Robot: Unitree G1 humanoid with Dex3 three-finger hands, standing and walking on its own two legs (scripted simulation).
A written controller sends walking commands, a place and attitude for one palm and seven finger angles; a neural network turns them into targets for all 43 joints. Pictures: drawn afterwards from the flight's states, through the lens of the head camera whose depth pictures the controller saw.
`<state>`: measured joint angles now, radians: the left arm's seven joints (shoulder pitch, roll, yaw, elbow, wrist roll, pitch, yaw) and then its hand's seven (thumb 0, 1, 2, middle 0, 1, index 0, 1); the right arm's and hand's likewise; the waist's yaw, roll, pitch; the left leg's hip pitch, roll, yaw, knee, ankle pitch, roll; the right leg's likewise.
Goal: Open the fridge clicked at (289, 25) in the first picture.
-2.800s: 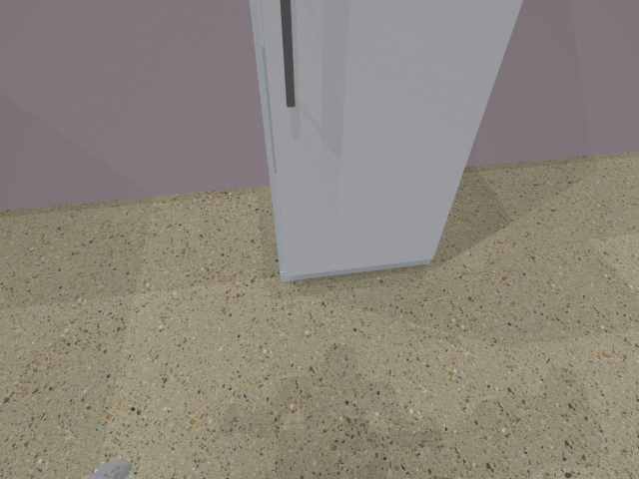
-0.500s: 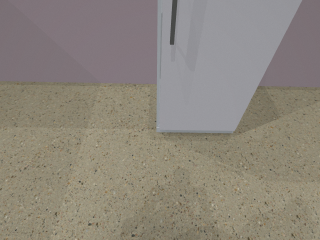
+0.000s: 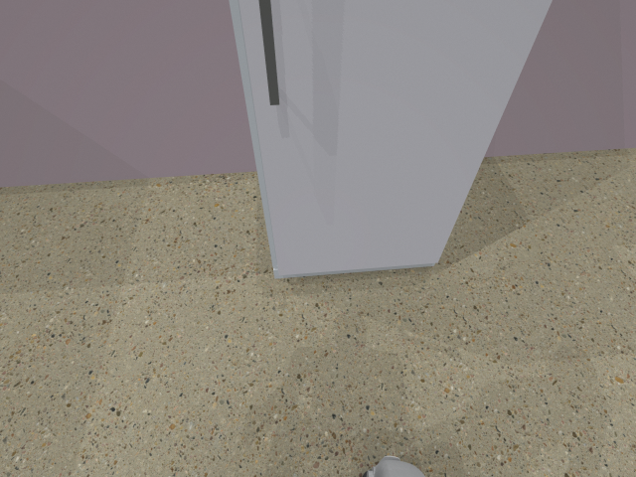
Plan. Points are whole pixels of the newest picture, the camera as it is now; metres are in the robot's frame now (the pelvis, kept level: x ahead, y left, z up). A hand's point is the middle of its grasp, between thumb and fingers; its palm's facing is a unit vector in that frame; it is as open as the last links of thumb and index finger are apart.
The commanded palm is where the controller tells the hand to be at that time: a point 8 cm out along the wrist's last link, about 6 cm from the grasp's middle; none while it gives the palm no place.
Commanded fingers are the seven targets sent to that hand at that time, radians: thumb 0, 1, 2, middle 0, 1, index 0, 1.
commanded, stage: take the last steps up to it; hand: left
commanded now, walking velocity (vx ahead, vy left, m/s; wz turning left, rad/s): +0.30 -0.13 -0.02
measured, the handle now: out of the picture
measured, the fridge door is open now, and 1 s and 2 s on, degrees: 0 0 0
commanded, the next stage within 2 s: come to a stop and stand still in 0.64 s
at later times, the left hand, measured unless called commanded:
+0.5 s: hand out of the picture +0.12 +0.09 -0.19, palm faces +0.14 -0.99 -0.09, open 7.4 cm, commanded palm none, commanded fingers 0.00 0.90 0.90 -0.20 -0.30 -0.20 -0.30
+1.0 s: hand (274, 303) +0.43 +0.08 -0.16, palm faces +0.04 -0.97 -0.22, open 7.4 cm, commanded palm none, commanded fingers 0.00 0.90 0.90 -0.20 -0.30 -0.20 -0.30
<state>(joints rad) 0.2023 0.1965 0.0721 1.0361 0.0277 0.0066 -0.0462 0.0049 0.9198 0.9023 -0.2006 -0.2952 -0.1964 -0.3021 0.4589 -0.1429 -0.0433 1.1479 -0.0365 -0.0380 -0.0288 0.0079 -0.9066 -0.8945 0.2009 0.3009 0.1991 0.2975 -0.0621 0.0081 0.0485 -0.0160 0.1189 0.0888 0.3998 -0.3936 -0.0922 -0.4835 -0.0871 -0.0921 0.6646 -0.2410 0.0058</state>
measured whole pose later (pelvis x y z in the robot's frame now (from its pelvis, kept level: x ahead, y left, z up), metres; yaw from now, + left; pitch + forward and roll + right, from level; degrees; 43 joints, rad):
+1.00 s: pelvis +0.34 -0.09 +0.00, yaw +3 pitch -2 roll +1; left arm 0.12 0.14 0.03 1.02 0.03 -0.02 0.02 0.00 0.91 0.90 -0.20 -0.30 -0.20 -0.30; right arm 0.31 -0.16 -0.06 1.12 0.00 0.03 -0.03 0.01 -0.92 -0.89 0.20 0.30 0.20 0.30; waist -0.05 0.04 0.09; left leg -0.26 0.03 0.05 0.86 -0.57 -0.03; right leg -0.37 -0.08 -0.10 0.58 -0.19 0.00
